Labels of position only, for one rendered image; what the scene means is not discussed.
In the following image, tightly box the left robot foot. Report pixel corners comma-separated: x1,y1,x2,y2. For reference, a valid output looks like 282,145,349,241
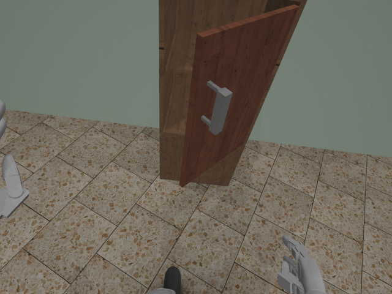
164,266,181,294

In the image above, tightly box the left robot hand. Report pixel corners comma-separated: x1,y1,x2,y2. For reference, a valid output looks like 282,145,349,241
0,99,29,219

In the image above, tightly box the cupboard door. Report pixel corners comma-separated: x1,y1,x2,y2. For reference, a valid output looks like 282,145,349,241
179,5,299,187

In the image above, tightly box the handle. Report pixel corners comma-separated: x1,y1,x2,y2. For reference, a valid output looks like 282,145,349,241
201,81,233,135

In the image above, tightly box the right robot hand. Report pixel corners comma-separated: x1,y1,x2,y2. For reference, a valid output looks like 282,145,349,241
278,235,326,294

